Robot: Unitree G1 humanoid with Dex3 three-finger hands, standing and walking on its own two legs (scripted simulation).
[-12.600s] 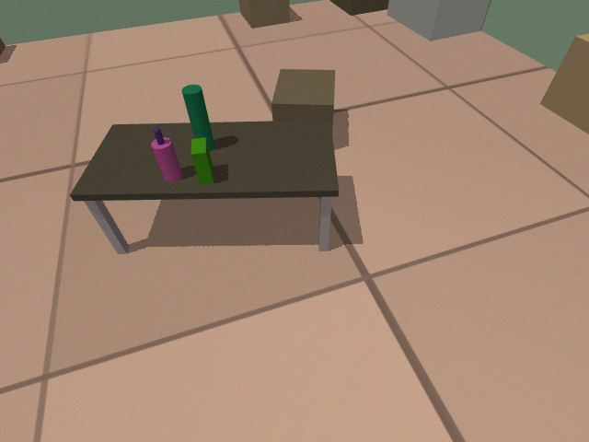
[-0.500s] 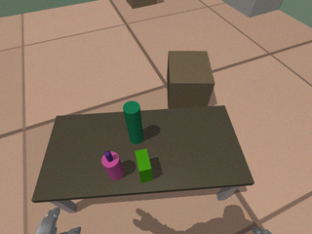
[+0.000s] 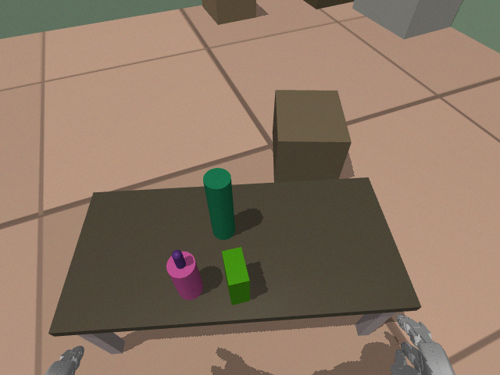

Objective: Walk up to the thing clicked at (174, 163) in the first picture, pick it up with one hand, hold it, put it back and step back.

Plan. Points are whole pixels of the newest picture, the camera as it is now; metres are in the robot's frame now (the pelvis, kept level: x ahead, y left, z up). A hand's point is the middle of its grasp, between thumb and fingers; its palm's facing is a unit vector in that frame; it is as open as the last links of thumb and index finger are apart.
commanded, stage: go down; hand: left
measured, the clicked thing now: (184, 272) +0.41 +0.18 -0.26
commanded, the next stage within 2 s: none
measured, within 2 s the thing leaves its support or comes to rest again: neither
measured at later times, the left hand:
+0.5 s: hand out of the picture +0.14 +0.27 -0.10, palm faces +0.05 -0.94 -0.33, open 17.1 cm
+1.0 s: hand (67, 374) +0.17 +0.30 -0.07, palm faces +0.12 -0.94 -0.33, open 17.2 cm
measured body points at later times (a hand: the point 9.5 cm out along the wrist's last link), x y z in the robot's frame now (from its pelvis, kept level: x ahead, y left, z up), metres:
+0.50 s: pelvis +0.00 +0.00 -0.03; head +0.03 +0.00 +0.42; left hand +0.14 +0.32 -0.07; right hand +0.16 -0.26 -0.10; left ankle -0.01 +0.12 -0.71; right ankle -0.02 -0.14 -0.71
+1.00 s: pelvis -0.03 +0.00 -0.03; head +0.01 +0.01 +0.42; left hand +0.16 +0.35 -0.04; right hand +0.13 -0.25 -0.10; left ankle -0.01 +0.12 -0.71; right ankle -0.02 -0.14 -0.71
